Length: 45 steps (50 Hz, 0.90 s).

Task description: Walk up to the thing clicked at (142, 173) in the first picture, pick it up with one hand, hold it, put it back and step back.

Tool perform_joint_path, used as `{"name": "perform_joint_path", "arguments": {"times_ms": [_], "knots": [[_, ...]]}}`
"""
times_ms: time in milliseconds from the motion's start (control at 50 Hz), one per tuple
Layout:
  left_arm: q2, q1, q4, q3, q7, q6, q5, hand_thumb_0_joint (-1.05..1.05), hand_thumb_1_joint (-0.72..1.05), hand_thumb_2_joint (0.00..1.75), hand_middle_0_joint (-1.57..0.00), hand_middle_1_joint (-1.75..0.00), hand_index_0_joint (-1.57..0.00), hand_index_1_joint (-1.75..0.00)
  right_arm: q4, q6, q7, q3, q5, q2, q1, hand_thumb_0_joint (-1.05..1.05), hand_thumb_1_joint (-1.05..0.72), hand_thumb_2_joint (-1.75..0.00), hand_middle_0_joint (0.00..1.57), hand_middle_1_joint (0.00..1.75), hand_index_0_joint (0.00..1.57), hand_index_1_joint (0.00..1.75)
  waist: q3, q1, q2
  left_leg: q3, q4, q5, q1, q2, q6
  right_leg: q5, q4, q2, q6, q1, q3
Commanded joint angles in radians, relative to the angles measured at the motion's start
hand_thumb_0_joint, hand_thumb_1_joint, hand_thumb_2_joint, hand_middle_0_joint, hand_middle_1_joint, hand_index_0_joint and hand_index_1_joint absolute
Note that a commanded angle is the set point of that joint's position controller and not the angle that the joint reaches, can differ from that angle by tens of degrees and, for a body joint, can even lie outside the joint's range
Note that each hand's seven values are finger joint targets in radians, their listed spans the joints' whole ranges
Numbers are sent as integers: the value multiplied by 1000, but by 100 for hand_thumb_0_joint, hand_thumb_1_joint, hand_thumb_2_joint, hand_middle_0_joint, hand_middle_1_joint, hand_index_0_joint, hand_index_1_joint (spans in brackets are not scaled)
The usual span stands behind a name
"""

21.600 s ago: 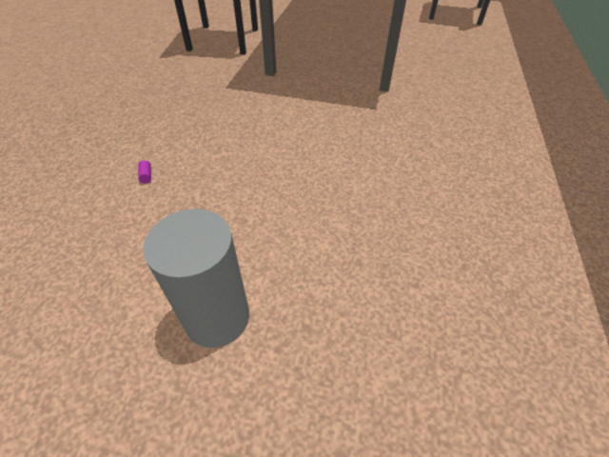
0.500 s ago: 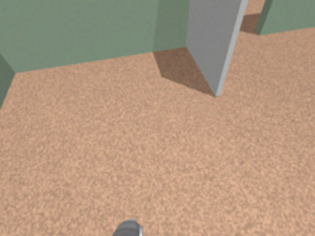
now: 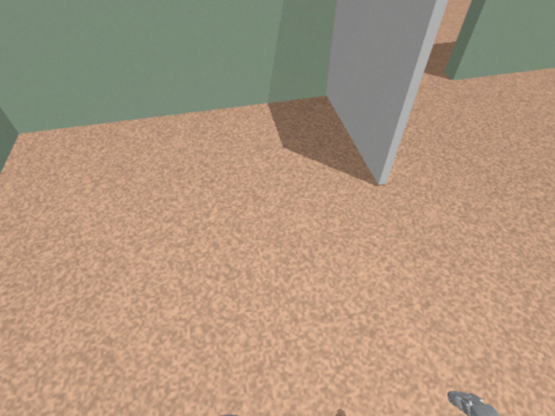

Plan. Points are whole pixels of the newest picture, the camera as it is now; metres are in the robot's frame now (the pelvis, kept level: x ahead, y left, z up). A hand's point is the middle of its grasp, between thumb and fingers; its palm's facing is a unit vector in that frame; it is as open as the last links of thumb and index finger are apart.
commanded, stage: walk up
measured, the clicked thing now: out of the picture -0.88 -1.15 -0.73
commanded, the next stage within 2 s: stand in 0.56 s
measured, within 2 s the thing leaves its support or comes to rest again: neither
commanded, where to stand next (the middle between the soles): +0.06 +0.00 m, yaw +0 degrees
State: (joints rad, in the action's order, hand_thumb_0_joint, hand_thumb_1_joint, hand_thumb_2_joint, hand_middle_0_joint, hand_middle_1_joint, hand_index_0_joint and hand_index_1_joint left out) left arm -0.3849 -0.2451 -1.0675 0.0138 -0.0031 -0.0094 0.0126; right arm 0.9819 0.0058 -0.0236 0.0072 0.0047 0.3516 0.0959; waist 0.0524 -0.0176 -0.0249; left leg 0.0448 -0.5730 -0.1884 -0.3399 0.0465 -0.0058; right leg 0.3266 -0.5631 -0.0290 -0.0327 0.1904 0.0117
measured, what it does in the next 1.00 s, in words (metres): stands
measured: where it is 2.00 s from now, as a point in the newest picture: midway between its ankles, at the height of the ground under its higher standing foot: outside the picture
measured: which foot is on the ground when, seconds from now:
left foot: down 0.00-1.00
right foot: down 0.00-1.00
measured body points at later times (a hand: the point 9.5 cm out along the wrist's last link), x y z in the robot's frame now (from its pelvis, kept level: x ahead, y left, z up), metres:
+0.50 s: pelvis +0.01 -0.01 +0.02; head +0.02 +0.00 +0.46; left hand +0.12 +0.29 -0.12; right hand +0.08 -0.32 -0.11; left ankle +0.08 +0.12 -0.73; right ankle -0.01 -0.14 -0.73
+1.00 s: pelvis +0.03 +0.00 +0.02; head +0.04 +0.00 +0.47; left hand +0.10 +0.30 -0.12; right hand +0.11 -0.30 -0.11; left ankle +0.08 +0.12 -0.73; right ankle -0.01 -0.14 -0.73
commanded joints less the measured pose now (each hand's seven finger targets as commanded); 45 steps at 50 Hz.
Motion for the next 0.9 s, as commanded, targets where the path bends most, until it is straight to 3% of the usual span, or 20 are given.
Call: {"name": "perform_joint_path", "arguments": {"times_ms": [0,40,80,120,160,240,300,480,520,540,600,700,760,820,880], "knots": [[-190,63,46,28,11,-50,-4,0,90,90,-20,-30,-20,-30,-23,-36,8,45,-6,223,-72,0,-90,-90,20,30,20,30,-41,20,48,-160,159,-119,141,95,-51,-34,217,-86,75,103,-106],[-212,104,40,32,11,-53,-3,0,90,90,-20,-30,-20,-30,-2,-38,8,40,-7,214,-59,0,-90,-90,20,30,20,30,-43,35,86,-120,147,-25,168,70,-35,-104,233,-111,75,93,-132],[-211,126,38,32,13,-51,-7,0,90,90,-20,-30,-20,-30,25,-39,9,39,-9,222,-49,0,-90,-90,20,30,20,30,-73,35,70,-112,151,90,197,78,-31,-176,224,-109,67,48,-109],[-203,114,26,29,15,-47,-11,0,90,90,-20,-30,-20,-30,40,-39,10,38,-8,220,-65,0,-90,-90,20,30,20,30,-92,20,66,-107,149,165,223,84,-34,-235,223,-103,57,22,-86],[-204,136,18,30,15,-42,-13,0,90,90,-20,-30,-20,-30,55,-37,12,37,-9,213,-60,0,-90,-90,20,30,20,30,-83,21,69,-104,171,168,216,83,-27,-221,234,-103,55,4,-82],[-199,160,5,27,13,-31,-12,0,90,90,-20,-30,-20,-30,82,-33,14,37,-4,215,-75,0,-90,-90,20,30,20,30,-62,18,44,-114,219,75,204,85,-21,-146,264,-103,58,-5,-81],[-196,170,-7,27,14,-29,-11,0,90,90,-20,-30,-20,-30,99,-32,14,34,-1,212,-81,0,-90,-90,20,30,20,30,-57,15,30,-114,233,86,204,87,-16,-154,286,-101,57,-21,-81],[-184,205,-26,27,9,-21,-6,0,90,90,-20,-30,-20,-30,120,-38,18,33,3,216,-83,0,-90,-90,20,30,20,30,-52,19,-14,-134,297,-7,170,95,-11,-134,300,-88,55,-56,-69],[-184,215,-29,28,8,-22,-4,0,90,90,-20,-30,-20,-30,123,-39,19,34,4,217,-70,0,-90,-90,20,30,20,30,-70,26,-7,-127,291,18,179,94,-12,-153,304,-91,57,-73,-72],[-182,206,-23,29,8,-23,-1,0,90,90,-20,-30,-20,-30,116,-40,21,36,2,215,-84,0,-90,-90,20,30,20,30,-80,21,14,-129,282,96,198,100,-4,-171,303,-111,48,-73,-80],[-177,205,-20,28,6,-26,-6,0,90,90,-20,-30,-20,-30,119,-44,22,37,0,217,-81,0,-90,-90,20,30,20,30,-115,23,10,-118,258,202,253,103,-5,-219,307,-111,42,-70,-80],[-171,199,-20,28,7,-22,-6,0,90,90,-20,-30,-20,-30,124,-45,26,37,0,215,-76,0,-90,-90,20,30,20,30,-121,27,4,-110,258,240,269,109,-4,-241,305,-108,40,-72,-72],[-173,195,-20,28,8,-21,-5,0,90,90,-20,-30,-20,-30,123,-41,26,38,1,211,-77,0,-90,-90,20,30,20,30,-107,29,19,-105,261,199,273,107,-6,-212,315,-109,40,-58,-74],[-174,192,-24,29,7,-18,-4,0,90,90,-20,-30,-20,-30,127,-37,25,39,1,212,-71,0,-90,-90,20,30,20,30,-57,35,22,-119,295,68,224,99,-4,-142,327,-105,40,-42,-74],[-176,184,-25,29,7,-17,-3,0,90,90,-20,-30,-20,-30,121,-34,24,40,2,210,-81,0,-90,-90,20,30,20,30,-47,34,30,-122,302,41,227,99,-5,-119,324,-104,40,-27,-70]]}}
